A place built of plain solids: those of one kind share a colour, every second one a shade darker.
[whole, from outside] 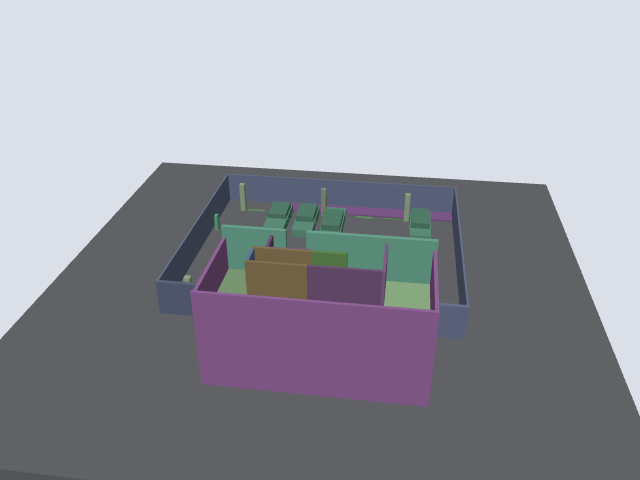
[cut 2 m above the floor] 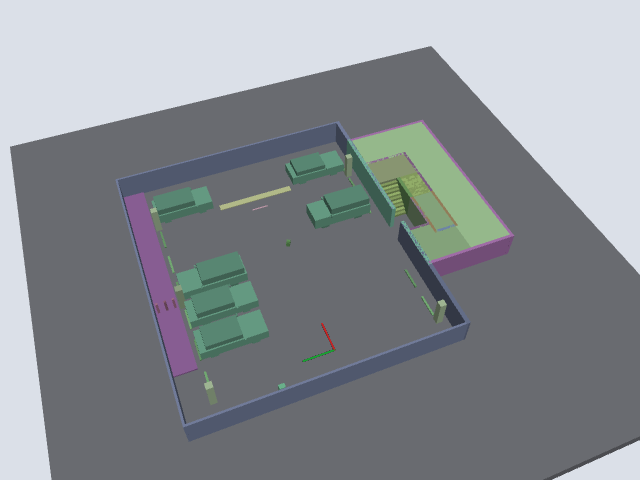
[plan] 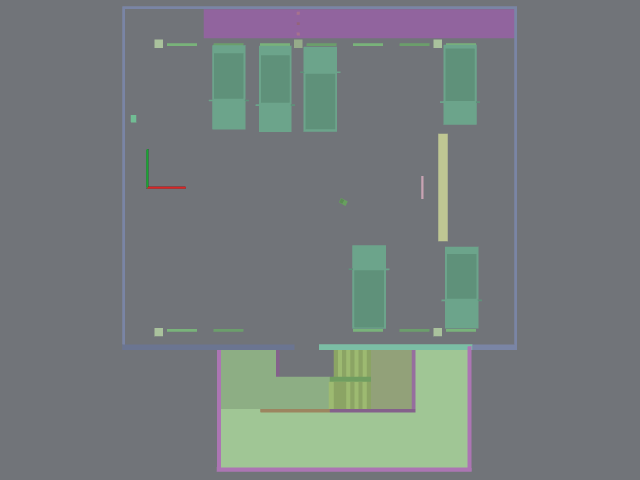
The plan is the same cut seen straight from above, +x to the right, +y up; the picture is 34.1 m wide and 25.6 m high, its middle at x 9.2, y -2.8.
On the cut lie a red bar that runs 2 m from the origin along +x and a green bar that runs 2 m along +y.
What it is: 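The pedestrian entrance of an underground car park of the 2000s; a paved forecourt at street level 4.20 m over the deck; a stair well of 21 risers of 0.200 m and treads of 0.220 m, 1.43 m wide, a U of two flights side by side round a spine wall, with a half landing, along the facade; in a closed, roofed stair core with a lobby at street level, a plain doorway into the deck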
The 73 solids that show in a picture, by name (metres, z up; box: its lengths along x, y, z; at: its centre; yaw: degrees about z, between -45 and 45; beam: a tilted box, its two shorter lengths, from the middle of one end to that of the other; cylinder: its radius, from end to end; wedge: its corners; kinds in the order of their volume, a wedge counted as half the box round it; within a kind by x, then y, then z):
{
 "paving_1": {"box": [3.13, 1.44, 4.25], "at": [5.48, -9.38, 2.08]},
 "paving_2": {"box": [5.8, 1.72, 4.25], "at": [6.82, -10.96, 2.08]},
 "paving_3": {"box": [13.15, 3.14, 4.25], "at": [10.49, -13.38, 2.08]},
 "paving_4": {"box": [2.98, 1.73, 4.25], "at": [15.58, -10.95, 2.08]},
 "paving_5": {"box": [2.98, 1.44, 4.25], "at": [15.58, -9.38, 2.08]},
 "stair_step_1": {"box": [0.27, 1.45, 4.05], "at": [9.8, -11.09, 1.98]},
 "stair_step_2": {"box": [0.93, 1.45, 3.45], "at": [10.13, -11.09, 1.68]},
 "stair_step_3": {"box": [1.15, 1.45, 3.25], "at": [10.24, -11.09, 1.57]},
 "stair_step_4": {"box": [1.37, 1.45, 3.05], "at": [10.35, -11.09, 1.48]},
 "stair_step_5": {"box": [1.59, 1.45, 2.85], "at": [10.46, -11.09, 1.38]},
 "stair_step_6": {"box": [1.81, 1.45, 2.65], "at": [10.57, -11.09, 1.27]},
 "stair_step_7": {"box": [2.03, 1.45, 2.45], "at": [10.68, -11.09, 1.18]},
 "stair_step_8": {"box": [2.25, 1.45, 2.25], "at": [10.79, -11.09, 1.07]},
 "stair_step_9": {"box": [4.21, 1.45, 0.25], "at": [12.04, -9.38, 0.07]},
 "stair_step_10": {"box": [3.99, 1.45, 0.45], "at": [12.15, -9.38, 0.17]},
 "stair_step_11": {"box": [3.77, 1.45, 0.65], "at": [12.26, -9.38, 0.28]},
 "stair_step_12": {"box": [3.55, 1.45, 0.85], "at": [12.37, -9.38, 0.38]},
 "stair_step_13": {"box": [3.33, 1.45, 1.05], "at": [12.48, -9.38, 0.47]},
 "stair_step_14": {"box": [3.11, 1.45, 1.25], "at": [12.59, -9.38, 0.57]},
 "stair_step_15": {"box": [2.89, 1.45, 1.45], "at": [12.7, -9.38, 0.68]},
 "stair_step_16": {"box": [2.67, 1.45, 1.65], "at": [12.81, -9.38, 0.78]},
 "stair_step_17": {"box": [2.45, 1.45, 1.85], "at": [12.92, -9.38, 0.88]},
 "car_1": {"box": [1.78, 4.5, 0.74], "at": [4.34, 5.34, 0.55]},
 "car_2": {"box": [1.58, 2.43, 0.42], "at": [4.34, 5.94, 1.13]},
 "car_3": {"box": [1.73, 4.61, 0.72], "at": [6.82, 5.26, 0.54]},
 "car_4": {"box": [1.53, 2.54, 0.51], "at": [6.82, 5.78, 1.15]},
 "car_5": {"box": [1.59, 2.96, 0.55], "at": [9.22, 4.58, 1.21]},
 "car_6": {"box": [1.79, 4.54, 0.76], "at": [9.22, 5.24, 0.56]},
 "car_7": {"box": [1.6, 3.05, 0.59], "at": [11.82, -5.93, 1.39]},
 "car_8": {"box": [1.8, 4.46, 0.91], "at": [11.82, -5.3, 0.64]},
 "car_9": {"box": [1.77, 4.27, 0.75], "at": [16.67, 5.47, 0.56]},
 "car_10": {"box": [1.57, 2.8, 0.49], "at": [16.67, 6.02, 1.18]},
 "car_11": {"box": [1.78, 4.35, 0.72], "at": [16.76, -5.34, 0.54]},
 "car_12": {"box": [1.58, 2.39, 0.4], "at": [16.76, -4.74, 1.09]},
 "boundary_1": {"box": [0.22, 6.7, 6.63], "at": [3.82, -11.82, 3.27]},
 "boundary_2": {"box": [13.6, 0.22, 6.8], "at": [10.49, -15.05, 3.35]},
 "boundary_3": {"box": [0.22, 6.7, 6.72], "at": [17.17, -11.82, 3.31]},
 "wall_1": {"box": [0.15, 18.18, 2.68], "at": [-1.27, 0.57, 1.29]},
 "wall_2": {"box": [9.19, 0.3, 2.68], "at": [3.25, -8.52, 1.29]},
 "wall_3": {"box": [21.06, 0.15, 2.68], "at": [9.18, 9.59, 1.29]},
 "wall_4": {"box": [10.57, 0.3, 2.68], "at": [14.43, -8.52, 1.29]},
 "wall_5": {"box": [0.15, 18.18, 2.68], "at": [19.64, 0.57, 1.29]},
 "facade_1": {"box": [4.17, 0.3, 7.39], "at": [5.75, -8.52, 3.65]},
 "facade_2": {"box": [8.18, 0.3, 7.39], "at": [13.23, -8.52, 3.65]},
 "stair_landing_1": {"box": [2.23, 3.16, 2.05], "at": [13.03, -10.23, 0.97]},
 "rim_guard_1": {"box": [0.2, 1.63, 7.04], "at": [6.95, -9.48, 3.47]},
 "rim_guard_2": {"box": [4.78, 0.2, 7.04], "at": [11.91, -11.9, 3.47]},
 "rim_guard_3": {"box": [0.2, 3.34, 7.04], "at": [14.2, -10.34, 3.47]},
 "lobby_wall_1": {"box": [3.7, 0.2, 7.04], "at": [7.87, -11.9, 3.47]},
 "lobby_wall_2": {"box": [3.7, 0.2, 7.04], "at": [7.87, -10.28, 3.47]},
 "walkway_1": {"box": [16.56, 1.55, 0.17], "at": [11.28, 8.74, 0.04]},
 "spine_1": {"box": [2.21, 0.28, 7.04], "at": [10.81, -10.23, 3.47]},
 "column_1": {"box": [0.45, 0.45, 2.65], "at": [0.6, -7.71, 1.27]},
 "column_2": {"box": [0.45, 0.45, 2.65], "at": [0.6, 7.67, 1.27]},
 "column_3": {"box": [0.45, 0.45, 2.65], "at": [8.04, 7.67, 1.27]},
 "column_4": {"box": [0.45, 0.45, 2.65], "at": [15.48, -7.71, 1.27]},
 "column_5": {"box": [0.45, 0.45, 2.65], "at": [15.48, 7.67, 1.27]},
 "lobby_wall_end_1": {"box": [0.2, 1.43, 7.04], "at": [6.12, -11.09, 3.47]},
 "wheelstop_1": {"box": [1.6, 0.15, 0.15], "at": [1.84, -7.62, 0.03]},
 "wheelstop_2": {"box": [1.6, 0.15, 0.15], "at": [1.84, 7.62, 0.03]},
 "wheelstop_3": {"box": [1.6, 0.15, 0.15], "at": [4.32, -7.62, 0.03]},
 "wheelstop_4": {"box": [1.6, 0.15, 0.15], "at": [4.32, 7.62, 0.03]},
 "wheelstop_5": {"box": [1.6, 0.15, 0.15], "at": [6.8, 7.62, 0.03]},
 "wheelstop_6": {"box": [1.6, 0.15, 0.15], "at": [9.28, 7.62, 0.03]},
 "wheelstop_7": {"box": [1.6, 0.15, 0.15], "at": [11.76, -7.62, 0.03]},
 "wheelstop_8": {"box": [1.6, 0.15, 0.15], "at": [11.76, 7.62, 0.03]},
 "wheelstop_9": {"box": [1.6, 0.15, 0.15], "at": [14.24, -7.62, 0.03]},
 "wheelstop_10": {"box": [1.6, 0.15, 0.15], "at": [14.24, 7.62, 0.03]},
 "wheelstop_11": {"box": [1.6, 0.15, 0.15], "at": [16.72, -7.62, 0.03]},
 "wheelstop_12": {"box": [1.6, 0.15, 0.15], "at": [16.72, 7.62, 0.03]},
 "hump_1": {"box": [0.5, 5.73, 0.11], "at": [15.76, 0.0, 0.01]},
 "pay_station_1": {"box": [0.3, 0.4, 1.5], "at": [-0.75, 3.67, 0.7]},
 "cable_cover_1": {"box": [0.11, 1.24, 0.08], "at": [14.66, 0.0, -0.02]}
}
